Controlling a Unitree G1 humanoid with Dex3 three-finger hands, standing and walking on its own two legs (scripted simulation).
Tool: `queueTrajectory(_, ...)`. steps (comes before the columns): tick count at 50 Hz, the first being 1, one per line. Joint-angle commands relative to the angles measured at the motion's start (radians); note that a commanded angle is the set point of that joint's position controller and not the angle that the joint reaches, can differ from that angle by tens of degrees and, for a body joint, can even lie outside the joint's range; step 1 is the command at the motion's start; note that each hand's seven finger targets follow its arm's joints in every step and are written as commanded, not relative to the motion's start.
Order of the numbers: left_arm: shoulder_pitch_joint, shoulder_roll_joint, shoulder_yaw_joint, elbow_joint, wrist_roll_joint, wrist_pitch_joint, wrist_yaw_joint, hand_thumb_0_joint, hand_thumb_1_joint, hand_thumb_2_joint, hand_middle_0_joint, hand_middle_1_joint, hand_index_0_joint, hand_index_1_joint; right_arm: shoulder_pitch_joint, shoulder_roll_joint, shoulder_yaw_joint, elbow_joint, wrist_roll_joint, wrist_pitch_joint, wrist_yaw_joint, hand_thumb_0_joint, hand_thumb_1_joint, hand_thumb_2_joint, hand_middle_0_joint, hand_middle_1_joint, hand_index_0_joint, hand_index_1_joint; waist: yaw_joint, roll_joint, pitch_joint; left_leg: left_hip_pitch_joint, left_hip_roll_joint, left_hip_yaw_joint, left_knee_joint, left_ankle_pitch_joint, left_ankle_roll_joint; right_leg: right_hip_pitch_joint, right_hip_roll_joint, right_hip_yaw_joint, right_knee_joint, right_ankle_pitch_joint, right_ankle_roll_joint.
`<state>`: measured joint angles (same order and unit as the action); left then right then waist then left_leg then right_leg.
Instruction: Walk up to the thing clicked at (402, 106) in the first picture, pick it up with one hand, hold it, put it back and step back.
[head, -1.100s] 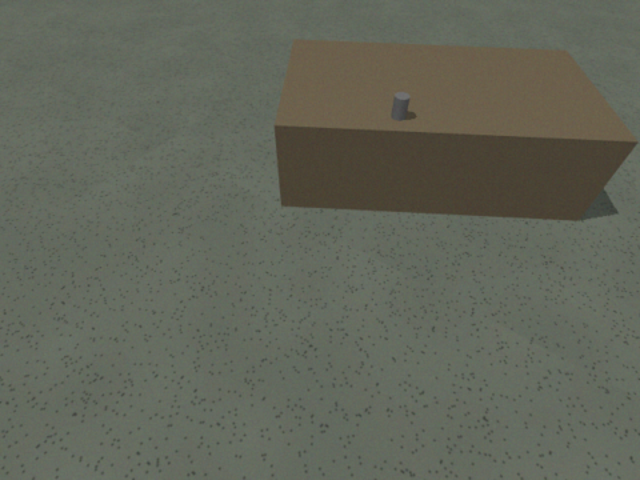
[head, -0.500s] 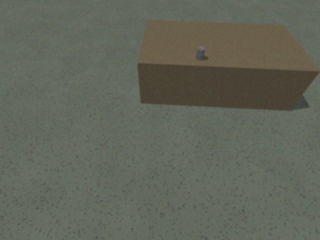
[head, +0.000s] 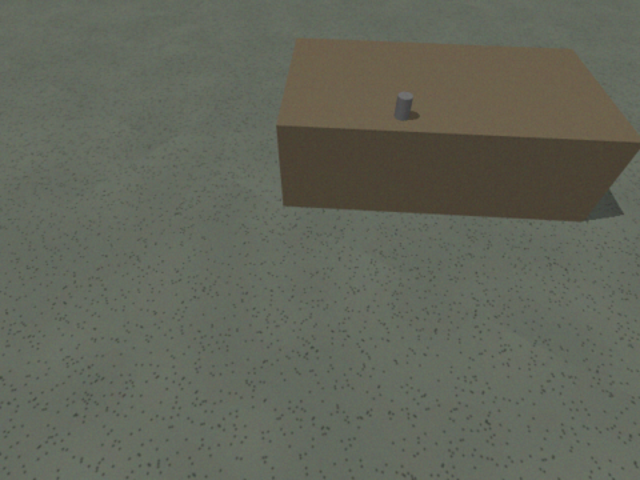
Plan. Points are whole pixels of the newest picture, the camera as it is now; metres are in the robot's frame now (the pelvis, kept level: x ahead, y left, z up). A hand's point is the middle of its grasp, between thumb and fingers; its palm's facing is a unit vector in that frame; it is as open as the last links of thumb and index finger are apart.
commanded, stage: stand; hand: right
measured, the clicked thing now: (403, 106) +1.36 -0.30 -0.32
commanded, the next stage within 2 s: walk up in 0.02 s
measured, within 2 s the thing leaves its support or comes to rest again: neither
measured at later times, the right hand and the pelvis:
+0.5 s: hand (549, 452) +0.18 -0.33 -0.16, palm faces +0.01 +0.94 -0.34, open 7.4 cm; pelvis +0.12 -0.05 -0.01, yaw -3 degrees
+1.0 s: hand (518, 312) +0.40 -0.34 -0.14, palm faces +0.05 +0.93 -0.37, open 7.4 cm; pelvis +0.35 -0.06 -0.01, yaw -3 degrees
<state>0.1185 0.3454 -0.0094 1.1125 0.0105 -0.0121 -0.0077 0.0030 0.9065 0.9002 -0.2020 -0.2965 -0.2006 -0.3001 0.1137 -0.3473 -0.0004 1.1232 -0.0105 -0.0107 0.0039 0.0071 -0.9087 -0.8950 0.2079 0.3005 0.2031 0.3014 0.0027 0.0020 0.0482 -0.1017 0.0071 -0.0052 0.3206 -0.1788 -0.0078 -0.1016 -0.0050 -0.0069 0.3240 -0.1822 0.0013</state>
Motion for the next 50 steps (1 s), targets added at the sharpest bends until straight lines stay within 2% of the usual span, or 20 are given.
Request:
queueTrajectory(1, 0.023, 0.311, 0.119, -0.115, 0.023, -0.032, -0.015, 0.000, 0.900, 0.900, -0.200, -0.300, -0.200, -0.300, 0.032, -0.306, -0.101, -0.107, -0.018, -0.039, 0.009, 0.000, -0.900, -0.900, 0.200, 0.300, 0.200, 0.300, -0.002, -0.032, -0.173, 0.019, 0.088, -0.105, 0.048, -0.400, 0.102, 0.006, -0.072, 0.101, 0.029, -0.370, -0.063)
queueTrajectory(3, -0.004, 0.297, 0.128, -0.126, 0.037, -0.030, -0.035, 0.000, 0.900, 0.900, -0.200, -0.300, -0.200, -0.300, 0.031, -0.314, -0.114, -0.107, -0.031, -0.042, 0.024, 0.000, -0.900, -0.900, 0.200, 0.300, 0.200, 0.300, -0.004, 0.008, -0.014, -0.124, 0.102, -0.156, 0.042, -0.615, 0.114, -0.178, -0.087, 0.156, 0.069, -0.585, -0.086)
queueTrajectory(8, -0.035, 0.224, 0.122, -0.196, 0.033, -0.042, -0.048, 0.000, 0.900, 0.900, -0.200, -0.300, -0.200, -0.300, 0.097, -0.331, -0.152, -0.139, -0.028, -0.065, 0.029, 0.000, -0.900, -0.900, 0.200, 0.300, 0.200, 0.300, -0.031, 0.129, 0.043, 0.153, 0.291, -0.364, -0.095, -0.350, 0.226, -0.431, -0.019, -0.013, 0.276, -0.204, -0.042)
queueTrajectory(10, -0.073, 0.242, 0.123, -0.227, 0.039, -0.046, -0.056, 0.000, 0.900, 0.900, -0.200, -0.300, -0.200, -0.300, 0.109, -0.340, -0.163, -0.171, -0.030, -0.060, 0.033, 0.000, -0.900, -0.900, 0.200, 0.300, 0.200, 0.300, -0.061, 0.123, 0.040, 0.150, 0.350, -0.418, -0.135, -0.375, 0.272, -0.467, -0.057, 0.038, 0.316, -0.319, -0.026)
queueTrajectory(12, -0.021, 0.254, 0.132, -0.226, 0.031, -0.045, -0.071, 0.000, 0.900, 0.900, -0.200, -0.300, -0.200, -0.300, 0.034, -0.363, -0.164, -0.211, -0.032, -0.053, 0.038, 0.000, -0.900, -0.900, 0.200, 0.300, 0.200, 0.300, -0.013, 0.177, 0.080, -0.048, 0.333, -0.356, -0.150, -0.485, 0.237, -0.309, -0.086, 0.070, 0.275, -0.356, -0.038)
queueTrajectory(14, 0.202, 0.264, 0.146, -0.144, 0.026, -0.067, -0.058, 0.000, 0.900, 0.900, -0.200, -0.300, -0.200, -0.300, -0.098, -0.294, -0.137, -0.249, -0.025, -0.044, 0.043, 0.000, -0.900, -0.900, 0.200, 0.300, 0.200, 0.300, 0.125, 0.104, 0.018, -0.233, 0.164, -0.107, 0.129, -0.266, 0.138, 0.088, -0.034, 0.025, 0.035, -0.146, -0.051)
queueTrajectory(15, 0.362, 0.343, 0.173, -0.095, 0.034, -0.079, -0.040, 0.000, 0.900, 0.900, -0.200, -0.300, -0.200, -0.300, -0.108, -0.200, -0.110, -0.275, -0.018, -0.046, 0.047, 0.000, -0.900, -0.900, 0.200, 0.300, 0.200, 0.300, 0.185, -0.177, -0.029, -0.408, 0.016, 0.040, 0.530, -0.205, 0.079, 0.287, -0.136, 0.250, -0.090, -0.207, -0.056)
queueTrajectory(16, 0.346, 0.425, 0.184, -0.117, 0.039, -0.089, -0.028, 0.000, 0.900, 0.900, -0.200, -0.300, -0.200, -0.300, -0.087, -0.162, -0.094, -0.300, -0.012, -0.048, 0.040, 0.000, -0.900, -0.900, 0.200, 0.300, 0.200, 0.300, 0.152, -0.294, 0.034, -0.699, -0.097, 0.021, 0.694, -0.368, 0.034, 0.376, -0.316, 0.553, -0.164, -0.092, -0.106)
queueTrajectory(17, 0.264, 0.405, 0.175, -0.158, 0.030, -0.083, -0.027, 0.000, 0.900, 0.900, -0.200, -0.300, -0.200, -0.300, -0.053, -0.232, -0.106, -0.283, -0.012, -0.045, 0.028, 0.000, -0.900, -0.900, 0.200, 0.300, 0.200, 0.300, 0.124, -0.094, 0.062, -0.673, -0.029, -0.099, 0.720, -0.342, 0.030, 0.301, -0.396, 0.576, -0.152, -0.077, -0.166)
queueTrajectory(18, 0.230, 0.390, 0.167, -0.183, 0.019, -0.083, -0.022, 0.000, 0.900, 0.900, -0.200, -0.300, -0.200, -0.300, -0.017, -0.253, -0.111, -0.265, -0.008, -0.052, 0.027, 0.000, -0.900, -0.900, 0.200, 0.300, 0.200, 0.300, 0.096, -0.056, 0.076, -0.646, -0.010, -0.121, 0.744, -0.306, 0.038, 0.261, -0.392, 0.520, -0.126, 0.062, -0.182)
queueTrajectory(22, 0.162, 0.284, 0.134, -0.217, -0.006, -0.085, -0.004, 0.000, 0.900, 0.900, -0.200, -0.300, -0.200, -0.300, 0.061, -0.239, -0.105, -0.232, 0.006, -0.036, 0.044, 0.000, -0.900, -0.900, 0.200, 0.300, 0.200, 0.300, 0.015, -0.107, 0.039, -0.542, -0.015, -0.102, 0.694, -0.115, 0.052, 0.256, -0.180, 0.107, -0.050, 0.496, -0.057)
queueTrajectory(28, 0.142, 0.299, 0.138, -0.275, 0.005, -0.076, -0.009, 0.000, 0.900, 0.900, -0.200, -0.300, -0.200, -0.300, -0.073, -0.214, -0.101, -0.316, -0.001, -0.036, 0.071, 0.000, -0.900, -0.900, 0.200, 0.300, 0.200, 0.300, 0.062, -0.138, 0.086, -0.376, 0.016, 0.055, 0.258, 0.025, 0.033, 0.125, -0.152, 0.009, -0.096, 0.351, -0.100)
queueTrajectory(31, 0.152, 0.302, 0.127, -0.282, -0.012, -0.069, -0.007, 0.000, 0.900, 0.900, -0.200, -0.300, -0.200, -0.300, 0.083, -0.224, -0.127, -0.279, -0.023, -0.048, 0.057, 0.000, -0.900, -0.900, 0.200, 0.300, 0.200, 0.300, -0.016, -0.083, -0.050, -0.072, -0.019, 0.098, 0.170, 0.159, 0.077, 0.072, -0.168, -0.009, 0.152, 0.481, -0.110)
queueTrajectory(33, 0.222, 0.250, 0.105, -0.295, -0.023, -0.064, -0.002, 0.000, 0.900, 0.900, -0.200, -0.300, -0.200, -0.300, 0.333, -0.295, -0.174, -0.240, -0.051, -0.051, 0.041, 0.000, -0.900, -0.900, 0.200, 0.300, 0.200, 0.300, -0.115, 0.059, -0.220, 0.303, 0.032, -0.029, 0.208, 0.047, 0.161, -0.147, -0.099, -0.041, 0.541, 0.386, -0.069)
queueTrajectory(35, 0.303, 0.270, 0.115, -0.301, -0.035, -0.058, 0.002, 0.000, 0.900, 0.900, -0.200, -0.300, -0.200, -0.300, 0.345, -0.394, -0.194, -0.280, -0.021, -0.055, 0.027, 0.000, -0.900, -0.900, 0.200, 0.300, 0.200, 0.300, -0.113, 0.202, -0.289, 0.388, 0.389, -0.757, -0.021, -0.303, 0.357, -0.445, 0.127, 0.094, 0.973, -0.387, -0.057)
queueTrajectory(36, 0.275, 0.327, 0.114, -0.292, -0.029, -0.054, 0.007, 0.000, 0.900, 0.900, -0.200, -0.300, -0.200, -0.300, 0.284, -0.392, -0.202, -0.292, 0.008, -0.058, 0.023, 0.000, -0.900, -0.900, 0.200, 0.300, 0.200, 0.300, -0.092, 0.147, -0.233, 0.309, 0.428, -0.764, -0.089, -0.412, 0.366, -0.452, 0.031, 0.158, 1.013, -0.353, -0.082)
queueTrajectory(38, 0.239, 0.309, 0.105, -0.285, -0.025, -0.064, -0.008, 0.000, 0.900, 0.900, -0.200, -0.300, -0.200, -0.300, 0.155, -0.319, -0.156, -0.329, 0.017, -0.059, 0.021, 0.000, -0.900, -0.900, 0.200, 0.300, 0.200, 0.300, -0.040, 0.045, -0.040, 0.050, 0.339, -0.460, -0.107, -0.279, 0.272, -0.444, -0.015, 0.182, 0.959, -0.225, -0.068)
queueTrajectory(41, 0.284, 0.270, 0.111, -0.265, -0.017, -0.057, -0.033, 0.000, 0.900, 0.900, -0.200, -0.300, -0.200, -0.300, 0.129, -0.275, -0.135, -0.331, 0.013, -0.082, 0.025, 0.000, -0.900, -0.900, 0.200, 0.300, 0.200, 0.300, 0.010, 0.043, 0.068, -0.200, 0.249, -0.215, -0.138, -0.161, 0.218, -0.326, -0.056, 0.117, 0.809, -0.155, -0.040)
queueTrajectory(45, 0.264, 0.248, 0.114, -0.285, 0.001, -0.054, -0.064, 0.000, 0.900, 0.900, -0.200, -0.300, -0.200, -0.300, 0.098, -0.289, -0.138, -0.359, -0.001, -0.098, 0.040, 0.000, -0.900, -0.900, 0.200, 0.300, 0.200, 0.300, 0.015, 0.143, 0.085, -0.224, 0.209, -0.101, -0.159, -0.246, 0.235, -0.333, -0.102, 0.028, 0.520, -0.094, 0.009)
queueTrajectory(50, 0.201, 0.250, 0.141, -0.288, 0.005, -0.061, -0.075, 0.000, 0.900, 0.900, -0.200, -0.300, -0.200, -0.300, 0.103, -0.313, -0.148, -0.370, 0.000, -0.092, 0.054, 0.000, -0.900, -0.900, 0.200, 0.300, 0.200, 0.300, 0.004, 0.187, 0.039, -0.274, 0.205, -0.096, -0.113, -0.369, 0.196, -0.187, -0.093, -0.014, 0.322, 0.057, -0.005)
